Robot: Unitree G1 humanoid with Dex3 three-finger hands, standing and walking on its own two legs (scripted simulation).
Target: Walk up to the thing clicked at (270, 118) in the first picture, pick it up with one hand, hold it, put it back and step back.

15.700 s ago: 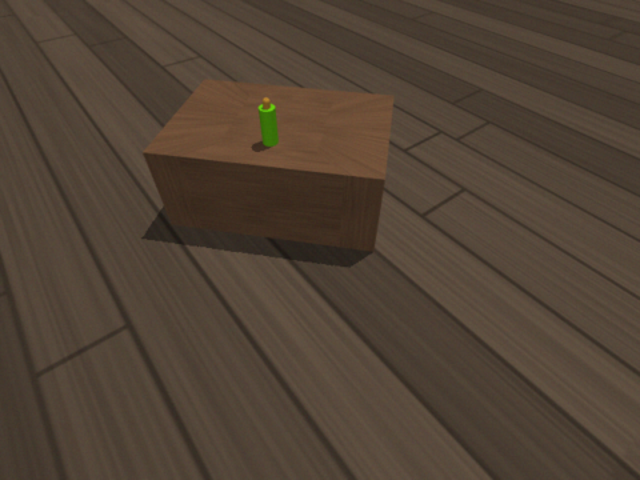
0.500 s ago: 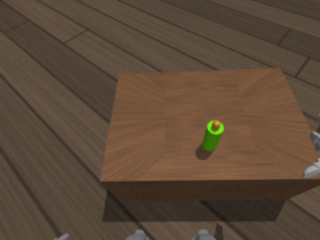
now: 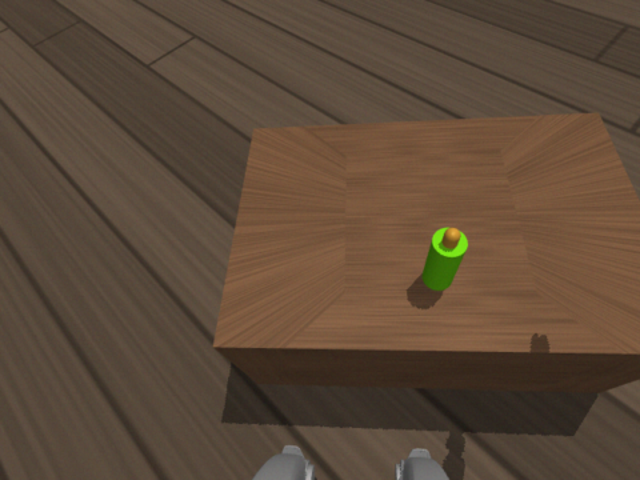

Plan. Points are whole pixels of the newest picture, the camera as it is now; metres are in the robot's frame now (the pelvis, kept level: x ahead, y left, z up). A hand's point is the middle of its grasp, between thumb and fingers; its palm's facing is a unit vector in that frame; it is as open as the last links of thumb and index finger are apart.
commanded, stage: approach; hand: right
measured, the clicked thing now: (444, 256) +0.53 -0.16 -0.23
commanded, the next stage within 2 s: close in in 0.66 s
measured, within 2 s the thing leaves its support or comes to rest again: neither
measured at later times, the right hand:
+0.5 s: hand (570, 252) +0.46 -0.31 -0.07, palm faces +0.07 +1.00 +0.03, open 17.6 cm
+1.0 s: hand (470, 281) +0.49 -0.21 -0.24, palm faces +0.04 +1.00 -0.01, open 17.2 cm
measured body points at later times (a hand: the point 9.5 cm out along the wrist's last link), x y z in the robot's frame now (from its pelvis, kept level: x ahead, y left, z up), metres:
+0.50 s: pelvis -0.03 -0.01 -0.11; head +0.16 -0.06 +0.30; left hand +0.05 +0.27 -0.20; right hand +0.45 -0.36 -0.07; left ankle +0.01 +0.14 -0.67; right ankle +0.01 -0.12 -0.67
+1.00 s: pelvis -0.08 +0.00 -0.27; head +0.15 -0.03 +0.12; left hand -0.04 +0.27 -0.39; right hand +0.48 -0.26 -0.24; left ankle +0.01 +0.14 -0.67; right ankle +0.01 -0.12 -0.67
